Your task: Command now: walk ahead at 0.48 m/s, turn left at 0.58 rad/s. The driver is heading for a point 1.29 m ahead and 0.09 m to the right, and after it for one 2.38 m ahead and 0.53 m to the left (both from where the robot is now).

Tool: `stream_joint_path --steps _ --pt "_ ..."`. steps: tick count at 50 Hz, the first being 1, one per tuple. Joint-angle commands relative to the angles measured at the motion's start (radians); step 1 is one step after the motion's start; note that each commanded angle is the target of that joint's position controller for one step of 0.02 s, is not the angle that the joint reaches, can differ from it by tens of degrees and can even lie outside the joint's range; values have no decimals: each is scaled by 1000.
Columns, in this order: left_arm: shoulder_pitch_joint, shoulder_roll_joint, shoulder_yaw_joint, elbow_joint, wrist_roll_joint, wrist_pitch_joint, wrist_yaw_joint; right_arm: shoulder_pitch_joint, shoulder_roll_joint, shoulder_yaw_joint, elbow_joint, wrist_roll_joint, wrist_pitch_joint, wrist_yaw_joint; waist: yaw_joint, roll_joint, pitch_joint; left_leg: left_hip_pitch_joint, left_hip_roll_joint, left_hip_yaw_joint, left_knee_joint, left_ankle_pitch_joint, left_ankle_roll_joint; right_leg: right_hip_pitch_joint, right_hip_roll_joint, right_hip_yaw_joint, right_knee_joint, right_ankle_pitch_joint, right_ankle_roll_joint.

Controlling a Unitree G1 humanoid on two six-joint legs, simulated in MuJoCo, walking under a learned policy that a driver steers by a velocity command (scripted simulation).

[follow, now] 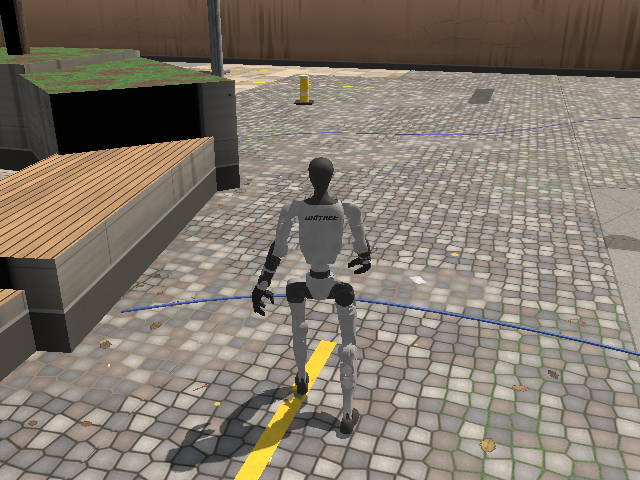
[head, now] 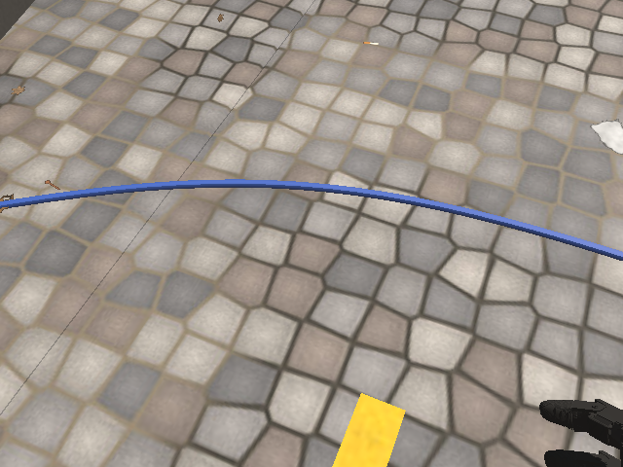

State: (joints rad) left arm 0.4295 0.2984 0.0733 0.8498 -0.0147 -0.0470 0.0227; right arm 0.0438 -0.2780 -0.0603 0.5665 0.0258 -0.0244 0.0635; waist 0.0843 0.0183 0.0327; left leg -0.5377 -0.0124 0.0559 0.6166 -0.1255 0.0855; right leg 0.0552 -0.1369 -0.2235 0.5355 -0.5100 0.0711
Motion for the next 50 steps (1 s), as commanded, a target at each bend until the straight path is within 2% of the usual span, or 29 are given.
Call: stream_joint_path --steps 1,2,3,4,5,6,9,11,14,17,20,22,23,24,25,26,27,28,29,30,32,34,37,40,43,45,48,49,50 --pt "40 30 -18 -165 36 -54 -6 340 -341 -104 8 4 -4 -32 -126 252 -398 982 334 -812 -207 -257 321 -777 132 175 808 -91 -30" --pt "-107 131 4 -177 -4 -85 -15 382 -245 -81 4 -4 -15 -29 -221 120 -419 968 338 -854 -309 -303 293 -869 108 331 880 -39 -44" --pt "-179 150 9 -206 -28 -98 -17 349 -202 -66 26 -10 -27 -28 -211 110 -264 854 307 -702 -314 -196 254 -930 74 311 854 56 -62" --pt "-182 137 3 -199 -10 -105 -9 286 -180 -57 21 -5 -32 -30 -163 24 -183 693 261 -586 -312 -87 227 -881 35 309 777 136 -68" --pt "-173 140 9 -190 16 -102 -4 218 -156 -49 11 -11 -33 -32 -115 11 -131 551 221 -499 -322 18 211 -808 11 309 698 178 -60" --pt "-149 143 14 -184 21 -90 -7 176 -138 -41 -3 -24 -35 -35 -76 29 -112 456 196 -454 -348 79 209 -740 -5 317 666 205 -56" --pt "-133 105 5 -173 30 -57 -13 157 -129 -38 22 -21 -47 -47 -45 33 -78 318 174 -363 -395 207 222 -687 -1 282 556 254 -17" --pt "-203 75 -9 -190 35 -54 -15 181 -138 -38 50 -20 -50 -58 -66 34 -44 277 146 -292 -409 247 202 -687 7 265 418 380 0" --pt "-335 40 -28 -211 28 -65 -31 229 -147 -38 86 -13 -47 -64 -128 45 -20 248 101 -223 -401 156 148 -598 53 242 155 621 -12" --pt "-417 63 -24 -235 6 -72 -46 293 -169 -42 122 -4 -47 -62 -163 51 4 316 153 -274 -391 59 143 -587 74 257 47 663 -34" --pt "-426 97 -11 -251 8 -75 -57 320 -173 -44 148 -4 -38 -64 -152 63 15 445 215 -328 -327 99 122 -613 79 273 -11 555 -79" --pt "-371 111 -1 -244 9 -77 -57 312 -178 -46 154 -7 -29 -65 -114 80 -4 492 218 -333 -252 256 98 -534 104 242 -38 462 -114" --pt "-270 136 16 -218 13 -78 -52 304 -163 -40 152 -10 -25 -65 -60 63 -67 489 167 -297 -125 408 76 -389 128 214 -63 466 -143" --pt "-118 179 30 -196 24 -79 -46 303 -126 -23 137 -23 -23 -66 6 18 -207 385 108 -245 108 352 41 -132 32 300 -16 519 -200" --pt "3 266 55 -172 37 -72 -45 439 -54 0 128 -9 -37 -66 -9 -215 -379 29 -45 -151 505 5 -47 259 -192 715 -57 331 -362" --pt "49 200 39 -149 12 -66 -55 423 -76 2 132 -6 -49 -63 10 -305 -401 -148 -76 -213 643 -441 -59 315 -248 990 -219 115 -386" --pt "-13 144 20 -156 1 -62 -52 325 -153 -18 116 10 -53 -60 19 -190 -245 -238 -14 -225 711 -389 -52 207 -228 891 -242 5 -337" --pt "-84 126 11 -170 10 -53 -47 244 -153 -15 95 8 -55 -60 1 -105 -148 -237 38 -176 686 -304 -47 70 -192 768 -256 55 -307" --pt "-133 108 3 -171 18 -50 -48 199 -140 -15 82 -8 -55 -59 -23 -66 -65 -221 71 -155 616 -243 -48 -62 -151 677 -287 152 -302" --pt "-161 89 -5 -174 27 -54 -48 207 -129 -19 87 -16 -52 -60 -55 -85 -43 -167 104 -157 558 -194 -50 -140 -119 615 -312 236 -291" --pt "-176 81 -7 -168 23 -61 -49 255 -94 -14 108 -14 -40 -60 -85 -117 -48 -98 117 -139 506 -154 -64 -206 -80 530 -352 341 -296" --pt "-166 103 -1 -151 15 -67 -46 233 -78 -10 104 -20 -33 -63 -90 -104 -34 -120 126 -126 435 -100 -83 -223 -77 469 -382 431 -312" --pt "-137 124 6 -126 11 -60 -36 138 -59 -1 84 -26 -40 -62 -64 -77 -13 -149 132 -114 249 56 -103 -197 -59 389 -403 513 -301" --pt "-93 138 8 -99 2 -50 -30 38 -39 7 66 -21 -52 -52 -25 -78 6 -100 106 -86 65 193 -106 -186 -35 323 -402 532 -275" --pt "-35 150 12 -66 -4 -37 -28 -49 -39 9 41 -11 -61 -37 8 -76 29 -85 84 -74 -30 223 -99 -131 -62 323 -384 522 -272" --pt "-16 155 15 -48 -6 -25 -25 -86 -47 7 24 -7 -66 -25 9 -81 41 -101 75 -78 -74 178 -79 -64 -93 336 -354 550 -265" --pt "-28 175 24 -36 -9 -9 -16 -50 -78 -4 25 -10 -73 -15 -35 -102 13 -21 49 -62 -120 67 -36 9 -119 340 -266 722 -238" --pt "-49 183 25 -37 -10 -4 -14 27 -101 -17 46 -14 -74 -18 -86 -107 -36 101 19 -33 -146 59 -14 5 -99 315 -174 884 -222" --pt "-54 163 17 -40 -6 0 -11 174 -146 -41 91 -17 -73 -27 -156 -90 -135 321 9 -22 -153 84 18 -51 -48 274 0 960 -194"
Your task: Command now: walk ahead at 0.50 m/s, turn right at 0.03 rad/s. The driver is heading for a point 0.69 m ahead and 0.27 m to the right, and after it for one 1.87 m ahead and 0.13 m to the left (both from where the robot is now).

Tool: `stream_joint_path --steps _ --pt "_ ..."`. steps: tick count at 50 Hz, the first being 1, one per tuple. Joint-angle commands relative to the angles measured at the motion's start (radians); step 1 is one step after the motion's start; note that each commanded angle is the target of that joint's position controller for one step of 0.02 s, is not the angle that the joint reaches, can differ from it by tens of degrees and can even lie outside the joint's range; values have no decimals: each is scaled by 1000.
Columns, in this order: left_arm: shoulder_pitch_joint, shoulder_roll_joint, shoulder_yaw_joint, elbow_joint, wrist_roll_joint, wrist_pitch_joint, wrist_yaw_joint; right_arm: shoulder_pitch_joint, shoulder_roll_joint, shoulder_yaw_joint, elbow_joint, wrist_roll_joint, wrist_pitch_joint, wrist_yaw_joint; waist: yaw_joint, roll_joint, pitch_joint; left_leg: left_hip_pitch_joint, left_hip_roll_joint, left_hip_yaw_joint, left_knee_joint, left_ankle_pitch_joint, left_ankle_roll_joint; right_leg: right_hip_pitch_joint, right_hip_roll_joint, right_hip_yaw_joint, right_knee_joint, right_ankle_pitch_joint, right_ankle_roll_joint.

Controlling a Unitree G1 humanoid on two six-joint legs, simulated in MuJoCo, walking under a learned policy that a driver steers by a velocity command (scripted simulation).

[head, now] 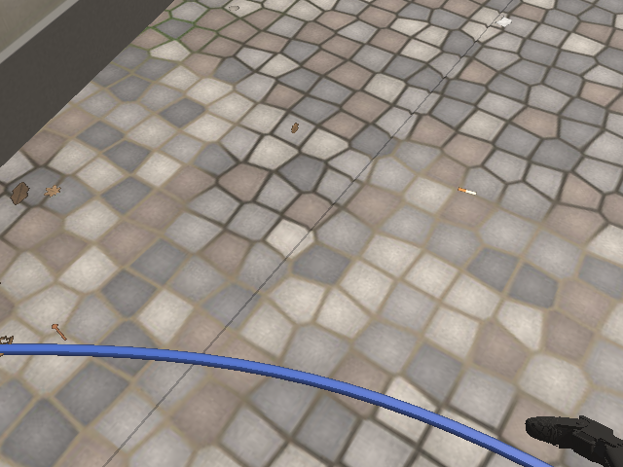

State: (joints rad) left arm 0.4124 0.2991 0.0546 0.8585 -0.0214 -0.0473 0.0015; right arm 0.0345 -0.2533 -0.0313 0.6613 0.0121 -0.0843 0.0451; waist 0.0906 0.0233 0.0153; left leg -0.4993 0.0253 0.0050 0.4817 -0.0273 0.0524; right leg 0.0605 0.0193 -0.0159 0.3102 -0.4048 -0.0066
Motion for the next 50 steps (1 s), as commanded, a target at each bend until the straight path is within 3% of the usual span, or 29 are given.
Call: stream_joint_path --steps 1,2,3,4,5,6,8,10,12,17,20,22,25,26,27,28,29,30,31,32,33,34,37,39,42,46,48,50 --pt "-31 107 11 -75 23 -3 11 367 -244 -90 26 -18 -10 -21 -228 8 -276 612 160 -176 27 23 119 -276 -147 38 534 588 -79" --pt "105 -13 -25 -89 17 -24 3 400 -311 -102 43 -19 -6 -20 -156 274 -395 923 382 -635 -66 -172 275 -674 36 42 867 -128 -17" --pt "41 98 0 -70 -8 -40 -2 407 -206 -78 39 -7 -3 -22 -212 172 -365 888 370 -690 -141 -322 255 -789 -5 163 977 -177 -20" --pt "-58 146 16 -102 -29 -49 -5 345 -172 -65 39 -7 -4 -27 -208 121 -211 760 339 -528 -165 -291 207 -841 -49 149 985 -87 -28" --pt "-109 136 16 -112 -22 -50 -1 280 -151 -57 36 -12 -5 -28 -177 55 -138 625 298 -414 -192 -208 179 -810 -95 125 943 2 -23" --pt "-132 127 20 -115 -8 -44 0 230 -122 -50 38 -18 -8 -26 -149 48 -78 518 263 -332 -228 -140 165 -779 -121 122 890 60 -15" --pt "-83 92 21 -100 -9 -17 0 189 -97 -46 47 -27 -24 -23 -98 82 -52 401 227 -221 -295 -66 152 -682 -150 129 850 127 -3" --pt "-81 60 19 -102 -9 4 2 179 -109 -52 69 -25 -37 -25 -80 58 -19 348 227 -136 -335 18 158 -687 -155 130 820 162 11" --pt "-123 52 19 -120 -4 11 4 185 -127 -59 91 -29 -41 -32 -82 38 7 350 224 -66 -352 84 156 -738 -155 142 754 244 23" --pt "-265 23 7 -165 0 -1 -23 206 -159 -64 121 -23 -30 -48 -131 18 45 386 189 96 -370 126 115 -714 -134 65 462 488 9" --pt "-362 13 0 -214 1 -1 -41 266 -182 -72 153 -12 -11 -53 -170 2 76 495 227 128 -346 157 109 -754 -125 28 364 477 -14" --pt "-399 19 1 -246 0 0 -54 286 -194 -77 168 -2 7 -55 -173 7 83 579 252 145 -302 231 98 -779 -113 3 329 410 -35" --pt "-350 59 23 -266 2 8 -65 263 -233 -88 162 7 32 -66 -115 56 17 637 258 186 -130 653 65 -647 -34 -77 321 257 -89" --pt "-263 89 41 -251 0 11 -64 252 -244 -91 158 8 41 -71 -62 68 -37 626 248 199 4 777 53 -532 7 -100 320 216 -114" --pt "-109 137 70 -215 -1 13 -54 232 -242 -88 152 11 46 -76 26 50 -114 541 214 222 208 755 23 -308 46 -98 253 268 -152" --pt "42 222 103 -183 -2 25 -32 249 -202 -70 134 -8 37 -78 83 -65 -208 294 165 222 516 428 -20 0 -68 108 223 281 -212" --pt "-6 312 110 -195 -9 14 -28 350 -53 -23 82 -37 6 -56 -54 -297 -296 -161 -59 104 851 -537 -79 321 -314 689 123 127 -410" --pt "29 219 85 -217 -2 3 -32 235 -143 -37 74 0 -35 -38 32 -170 -379 -272 -50 -101 934 -557 -60 359 -350 830 -1 31 -417" --pt "-12 173 71 -212 7 -9 -32 141 -181 -47 42 34 -55 -30 36 -127 -228 -335 -2 -102 899 -457 -34 252 -320 679 -20 104 -362" --pt "-74 151 64 -218 4 -14 -31 129 -166 -42 40 22 -65 -35 -13 -38 -145 -295 42 -98 805 -372 -27 101 -275 560 -19 210 -325" --pt "-137 122 55 -231 6 -15 -29 131 -169 -48 52 -5 -63 -42 -53 -18 -89 -231 69 -92 719 -330 -36 -29 -236 468 -31 323 -302" --pt "-169 103 46 -249 19 -16 -24 152 -175 -53 55 -13 -52 -42 -85 -42 -76 -162 87 -99 681 -299 -46 -115 -212 422 -51 404 -297" --pt "-171 123 51 -250 13 -21 -11 164 -142 -50 50 -28 -20 -44 -112 -46 -52 -110 81 -70 558 -244 -97 -243 -178 340 -87 524 -302" --pt "-143 150 59 -239 9 -19 2 89 -118 -40 25 -30 -12 -47 -92 -56 -24 -116 63 -57 416 -131 -124 -289 -146 291 -93 528 -282" --pt "-104 156 62 -221 3 -9 13 -24 -91 -26 -2 -24 -18 -39 -45 -90 -12 -39 13 -49 178 72 -129 -331 -94 250 -73 419 -226" --pt "-46 153 64 -193 -6 0 16 -96 -123 -35 -32 -5 -31 -24 -19 -111 -10 10 -17 -81 45 108 -112 -269 -128 342 -12 309 -200" --pt "-46 146 64 -190 -5 6 20 -82 -150 -46 -32 -3 -40 -18 -36 -130 -12 30 -18 -98 11 36 -89 -210 -154 404 48 298 -188" --pt "-60 126 58 -183 5 10 21 22 -162 -55 1 -8 -50 -15 -83 -159 -37 121 -15 -56 -18 7 -46 -167 -166 392 119 390 -167"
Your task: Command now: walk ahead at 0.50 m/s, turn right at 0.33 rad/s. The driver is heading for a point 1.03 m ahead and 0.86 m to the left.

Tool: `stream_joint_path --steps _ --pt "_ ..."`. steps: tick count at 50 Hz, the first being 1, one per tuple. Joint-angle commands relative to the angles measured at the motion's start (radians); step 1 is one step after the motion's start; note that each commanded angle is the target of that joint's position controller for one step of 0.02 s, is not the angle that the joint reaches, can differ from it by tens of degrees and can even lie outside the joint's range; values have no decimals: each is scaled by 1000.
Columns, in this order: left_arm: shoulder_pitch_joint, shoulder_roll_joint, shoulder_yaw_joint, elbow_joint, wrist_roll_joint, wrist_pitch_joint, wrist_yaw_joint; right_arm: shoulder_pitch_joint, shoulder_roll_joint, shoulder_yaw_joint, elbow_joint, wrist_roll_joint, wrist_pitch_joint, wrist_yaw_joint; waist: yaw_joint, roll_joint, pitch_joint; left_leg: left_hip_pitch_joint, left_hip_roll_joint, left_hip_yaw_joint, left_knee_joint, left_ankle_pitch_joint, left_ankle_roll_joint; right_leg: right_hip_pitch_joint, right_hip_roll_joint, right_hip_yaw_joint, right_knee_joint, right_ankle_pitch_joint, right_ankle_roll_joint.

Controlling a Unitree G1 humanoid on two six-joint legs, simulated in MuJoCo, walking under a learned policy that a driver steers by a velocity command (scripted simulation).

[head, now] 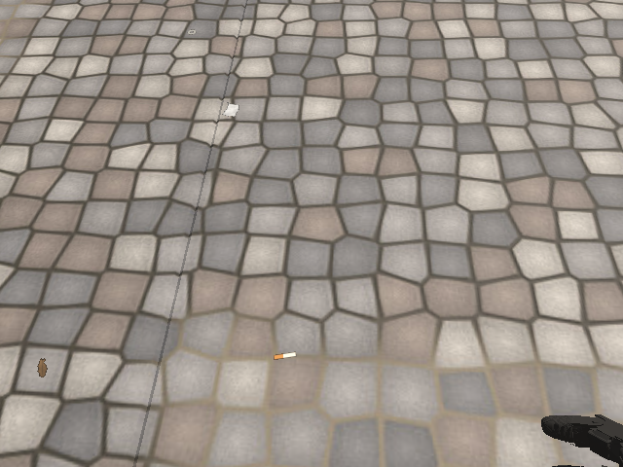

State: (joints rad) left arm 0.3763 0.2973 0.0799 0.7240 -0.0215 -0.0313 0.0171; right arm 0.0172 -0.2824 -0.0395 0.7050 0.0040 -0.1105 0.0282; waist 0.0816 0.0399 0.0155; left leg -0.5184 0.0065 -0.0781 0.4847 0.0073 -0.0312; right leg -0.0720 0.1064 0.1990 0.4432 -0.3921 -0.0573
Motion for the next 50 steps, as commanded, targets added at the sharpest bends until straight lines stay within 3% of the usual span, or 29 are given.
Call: stream_joint_path --steps 1,2,3,4,5,6,7,8,10,14,16,19,21,23,24,25,26,27,29,30,33,36,41,44,46,47,48,49,50 --pt "-19 96 21 -50 10 -7 2 128 -159 -61 -18 -11 -28 -3 -111 -165 -94 277 11 34 -35 -37 74 -40 -204 134 104 484 -89" --pt "-4 53 2 -63 25 -8 0 266 -202 -70 -4 -25 -29 -7 -163 -72 -231 512 154 -125 -11 -63 144 -138 -146 63 370 373 -54" --pt "156 -3 -14 -65 -4 -20 -3 371 -291 -97 46 -27 -15 0 -106 278 -326 821 345 -607 -114 -278 338 -505 13 -57 718 -62 34" --pt "134 79 -8 -51 -9 -28 -1 373 -203 -76 48 14 -13 11 -134 216 -277 829 363 -775 -206 -533 348 -659 -33 -14 835 -179 39" --pt "-2 134 5 -71 -8 -33 -4 309 -148 -59 31 20 -7 9 -153 113 -139 716 323 -639 -217 -529 306 -708 -89 -32 856 -88 35" --pt "-94 129 2 -91 7 -41 -2 263 -134 -51 16 5 2 7 -151 28 -82 605 273 -524 -220 -420 280 -684 -120 -71 822 -21 33" --pt "-150 118 3 -111 26 -53 -2 237 -124 -46 15 1 10 6 -137 4 -23 513 236 -449 -231 -290 278 -677 -144 -87 752 21 35" --pt "-153 104 4 -118 35 -60 -5 232 -113 -39 13 -5 10 2 -114 26 -27 466 201 -397 -240 -187 268 -624 -166 -89 689 55 38" --pt "-142 68 -4 -122 36 -64 -10 249 -105 -37 20 3 14 -4 -95 65 -47 436 164 -335 -256 -75 276 -566 -167 -112 571 51 57" --pt "-252 17 -30 -146 31 -68 -17 277 -168 -58 34 19 29 -29 -116 60 -29 317 138 -250 -279 -42 274 -457 -137 -153 284 177 94" --pt "-307 26 -29 -151 21 -74 -24 303 -176 -61 41 22 40 -35 -137 61 -22 280 127 -238 -277 -58 256 -390 -111 -153 185 311 104" --pt "-367 47 -22 -168 11 -82 -30 354 -169 -61 54 28 53 -38 -150 59 -17 288 131 -277 -235 -118 233 -324 -90 -132 91 363 103" --pt "-358 68 -11 -170 8 -89 -30 355 -170 -63 52 29 60 -41 -125 69 -18 292 135 -319 -190 -164 211 -249 -89 -127 38 346 86" --pt "-255 95 9 -142 12 -92 -21 343 -136 -55 42 24 62 -42 -62 69 -51 245 89 -312 -85 -178 168 -72 -115 -130 -18 316 48" --pt "-130 140 24 -126 24 -93 -10 322 -86 -38 24 15 57 -39 3 13 -136 160 38 -250 114 -216 131 114 -233 -28 -15 262 -5" --pt "-21 225 45 -111 36 -79 -4 404 -11 -16 0 15 45 -39 1 -232 -263 -79 -81 -102 428 -506 71 387 -453 272 -54 159 -119" --pt "21 213 48 -76 26 -66 -15 433 -68 -22 -18 38 40 -41 -7 -356 -257 -270 -40 -56 630 -614 57 390 -555 556 -141 -110 -199" --pt "-22 137 28 -84 20 -68 -17 373 -139 -43 -7 41 45 -44 4 -224 -128 -315 9 -77 718 -525 52 288 -503 473 -170 -170 -173" --pt "-114 69 5 -82 27 -68 -21 300 -132 -49 -13 23 57 -40 -29 -141 -15 -278 56 -50 711 -386 39 115 -411 223 -201 59 -128" --pt "-143 52 0 -75 32 -68 -21 286 -119 -51 -20 20 63 -35 -50 -153 9 -252 79 -49 685 -347 35 57 -383 144 -222 152 -119" --pt "-158 65 8 -51 30 -80 -21 256 -68 -42 -46 22 78 -23 -69 -152 19 -212 101 -22 629 -265 19 -17 -356 -12 -277 323 -123" --pt "-146 102 21 -22 28 -82 -17 195 -52 -33 -76 16 79 -11 -63 -113 21 -220 109 -13 489 -150 6 -7 -359 -117 -293 439 -133" --pt "-104 152 33 19 14 -69 -10 45 -41 -19 -126 17 70 19 -15 -91 49 -139 86 59 233 21 37 17 -353 -261 -294 471 -97" --pt "-72 180 42 45 -2 -55 -9 -12 -60 -24 -163 19 73 32 -15 -93 63 -129 67 91 163 -51 76 104 -384 -302 -248 562 -73" --pt "-70 211 50 50 -8 -41 -5 17 -92 -40 -173 14 79 35 -51 -121 20 -27 8 148 145 -156 117 144 -385 -345 -126 873 -51" --pt "-71 224 54 50 -11 -33 -1 97 -123 -58 -160 12 83 33 -102 -129 -35 93 -34 177 131 -189 143 139 -374 -370 8 1024 -37" --pt "-75 213 47 46 -12 -28 4 258 -172 -89 -118 16 88 23 -190 -108 -119 330 -75 182 79 -137 181 52 -341 -401 215 1042 -7" --pt "-49 166 26 29 16 -32 7 420 -252 -120 -83 22 100 1 -250 6 -215 644 44 -23 67 -127 240 -202 -299 -405 530 704 37" --pt "48 29 -23 -34 48 -59 -12 369 -356 -125 -99 28 87 -1 -113 252 -331 936 299 -618 -48 -331 438 -626 -93 -287 866 -201 91"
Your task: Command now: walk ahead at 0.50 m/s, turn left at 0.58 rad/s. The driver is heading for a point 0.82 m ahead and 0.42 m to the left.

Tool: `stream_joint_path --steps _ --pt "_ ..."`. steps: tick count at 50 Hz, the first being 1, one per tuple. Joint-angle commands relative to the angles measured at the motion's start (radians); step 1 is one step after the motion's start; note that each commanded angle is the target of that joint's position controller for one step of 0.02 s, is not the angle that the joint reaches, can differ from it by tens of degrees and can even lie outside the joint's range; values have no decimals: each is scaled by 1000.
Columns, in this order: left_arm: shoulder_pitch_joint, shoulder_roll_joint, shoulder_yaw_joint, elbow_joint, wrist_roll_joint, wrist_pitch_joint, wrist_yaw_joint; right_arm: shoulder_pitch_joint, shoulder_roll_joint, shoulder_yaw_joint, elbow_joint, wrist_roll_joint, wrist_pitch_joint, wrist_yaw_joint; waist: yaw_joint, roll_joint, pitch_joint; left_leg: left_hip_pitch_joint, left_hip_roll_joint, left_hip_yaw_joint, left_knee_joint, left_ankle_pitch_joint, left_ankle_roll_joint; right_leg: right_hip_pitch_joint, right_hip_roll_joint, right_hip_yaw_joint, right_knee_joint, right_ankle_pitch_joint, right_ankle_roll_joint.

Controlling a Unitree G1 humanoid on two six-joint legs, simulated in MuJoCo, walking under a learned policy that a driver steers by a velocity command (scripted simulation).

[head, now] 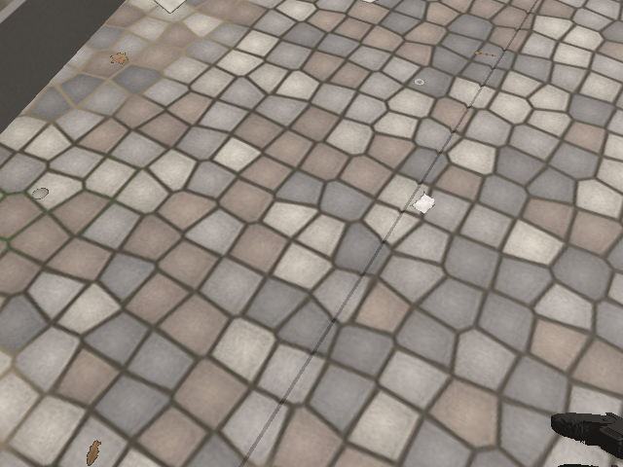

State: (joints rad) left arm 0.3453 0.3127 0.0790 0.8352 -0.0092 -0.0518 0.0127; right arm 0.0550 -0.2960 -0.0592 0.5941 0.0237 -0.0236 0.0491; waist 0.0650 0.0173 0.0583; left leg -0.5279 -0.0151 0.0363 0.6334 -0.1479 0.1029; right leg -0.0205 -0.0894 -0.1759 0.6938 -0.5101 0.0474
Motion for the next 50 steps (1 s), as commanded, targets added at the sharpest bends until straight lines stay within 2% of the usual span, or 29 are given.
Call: stream_joint_path --steps 1,2,3,4,5,7,9,12,14,16,19,21,22,23,24,25,26,27,28,30,34,37,40,44,46,47,48,49,50 --pt "-44 112 -5 -147 -1 -71 -20 369 -243 -80 -10 3 -11 -18 -192 138 -442 955 343 -849 -320 -298 295 -773 87 275 693 -74 -31" --pt "-133 148 4 -177 -32 -85 -24 334 -198 -65 5 -6 -24 -16 -194 98 -283 841 312 -704 -339 -221 246 -834 49 264 663 28 -49" --pt "-144 131 -2 -177 -19 -93 -16 275 -179 -57 2 -5 -30 -18 -147 16 -201 691 270 -595 -339 -117 216 -791 9 261 579 113 -53" --pt "-140 132 2 -167 8 -91 -9 210 -151 -48 -8 -9 -30 -20 -105 -1 -145 556 232 -505 -347 4 195 -723 -17 259 496 157 -44" --pt "-118 136 7 -163 16 -81 -9 173 -134 -41 -23 -23 -31 -24 -67 26 -130 464 208 -459 -368 90 191 -651 -34 268 461 189 -37" --pt "-100 115 5 -158 24 -59 -9 154 -131 -40 -20 -23 -36 -31 -42 33 -113 367 188 -411 -398 185 202 -600 -31 251 396 213 -10" --pt "-140 88 -4 -171 30 -47 -7 176 -148 -45 -2 -18 -39 -43 -47 23 -85 300 163 -353 -412 234 200 -599 -16 235 300 287 18" --pt "-264 52 -20 -200 29 -49 -12 218 -162 -50 25 -9 -34 -57 -91 37 -55 259 107 -295 -404 173 151 -565 22 231 65 502 30" --pt "-339 42 -26 -216 20 -55 -22 253 -168 -52 42 -4 -28 -63 -122 48 -47 243 94 -298 -394 106 125 -504 58 226 -63 597 28" --pt "-387 56 -23 -232 8 -62 -31 291 -173 -55 62 2 -25 -64 -138 56 -41 268 113 -343 -371 58 117 -475 76 240 -126 618 20" --pt "-388 93 -8 -238 3 -72 -40 311 -160 -53 77 5 -16 -69 -125 78 -47 366 147 -434 -284 32 98 -452 83 271 -195 529 -9" --pt "-314 111 5 -221 1 -79 -38 295 -154 -54 76 2 -9 -69 -81 110 -62 384 143 -468 -214 73 77 -351 89 254 -229 451 -44" --pt "-224 133 20 -201 8 -83 -31 290 -124 -43 71 -2 -9 -67 -35 101 -115 361 98 -442 -118 115 48 -205 74 249 -259 453 -75" --pt "-85 180 34 -190 25 -86 -22 291 -65 -21 54 -14 -12 -62 26 17 -248 257 40 -369 136 23 11 44 -74 380 -236 413 -138" --pt "17 256 55 -155 35 -71 -23 420 -11 -2 28 14 -19 -63 -15 -299 -389 -94 -101 -222 464 -392 -64 380 -298 819 -313 174 -298" --pt "13 176 39 -160 8 -65 -31 420 -104 -15 44 19 -21 -67 -2 -266 -342 -232 -28 -234 616 -435 -80 363 -332 965 -380 -54 -296" --pt "-29 117 22 -169 6 -59 -26 320 -164 -34 39 15 -16 -66 22 -169 -211 -270 8 -223 662 -343 -89 248 -290 821 -399 -47 -252" --pt "-79 98 14 -175 16 -51 -24 264 -162 -36 29 4 -11 -68 9 -103 -137 -245 41 -186 653 -271 -97 133 -249 687 -409 82 -225" --pt "-109 77 7 -166 19 -47 -22 227 -149 -38 16 -5 -11 -65 -6 -92 -78 -228 68 -181 610 -221 -101 39 -211 589 -431 201 -220" --pt "-131 58 1 -153 24 -52 -18 237 -110 -37 13 6 -2 -55 -40 -138 -53 -155 107 -162 557 -174 -101 -59 -163 454 -480 307 -207" --pt "-118 96 16 -116 13 -63 -17 181 -59 -24 -16 0 11 -49 -42 -105 -27 -195 130 -140 436 -98 -117 -75 -178 316 -540 449 -243" --pt "-120 118 22 -98 14 -57 -15 132 -51 -18 -24 0 4 -35 -30 -88 -25 -188 131 -118 287 52 -117 -45 -164 201 -546 543 -230" --pt "-93 140 26 -77 7 -46 -10 33 -34 -9 -46 -1 -7 -15 6 -75 2 -140 115 -63 129 162 -102 -30 -152 106 -545 574 -206" --pt "-51 178 37 -47 -14 -25 -10 -45 -46 -12 -86 3 -5 6 12 -77 30 -114 90 -14 17 97 -59 67 -190 48 -505 676 -181" --pt "-56 210 47 -46 -24 -13 -5 -8 -80 -29 -90 -5 1 9 -31 -105 -14 -14 32 39 -4 -7 -18 108 -192 8 -384 996 -161" --pt "-61 223 52 -47 -29 -5 -1 72 -111 -47 -75 -7 5 6 -84 -113 -67 100 -8 65 -17 -43 9 105 -183 -14 -253 1146 -149" --pt "-74 212 46 -52 -32 0 3 233 -157 -76 -31 -4 10 -3 -175 -90 -149 328 -51 74 -76 14 47 25 -153 -45 -49 1164 -121" --pt "-54 165 26 -67 -5 -3 6 404 -231 -108 12 3 21 -23 -243 9 -241 643 37 -98 -89 15 100 -222 -113 -43 254 856 -78" --pt "31 20 -22 -132 34 -27 -7 349 -340 -115 -3 10 10 -29 -100 276 -322 916 292 -684 -196 -179 283 -657 95 50 596 -66 -22"
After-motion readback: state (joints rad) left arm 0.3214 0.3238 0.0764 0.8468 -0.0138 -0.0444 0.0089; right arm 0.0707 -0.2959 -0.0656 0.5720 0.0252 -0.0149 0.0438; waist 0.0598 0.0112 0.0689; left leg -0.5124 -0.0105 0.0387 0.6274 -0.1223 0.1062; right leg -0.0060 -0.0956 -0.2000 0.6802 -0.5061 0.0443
